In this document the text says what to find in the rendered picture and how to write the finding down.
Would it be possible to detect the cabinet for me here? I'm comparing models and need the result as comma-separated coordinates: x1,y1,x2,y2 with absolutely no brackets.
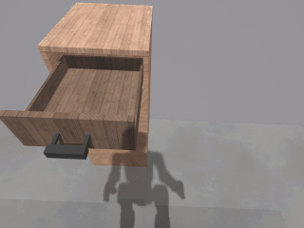
37,2,153,167

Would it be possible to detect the drawer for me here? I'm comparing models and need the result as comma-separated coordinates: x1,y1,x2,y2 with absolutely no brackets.
0,54,143,151

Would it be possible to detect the handle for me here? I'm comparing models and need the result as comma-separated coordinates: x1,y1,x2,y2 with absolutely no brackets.
43,133,91,160

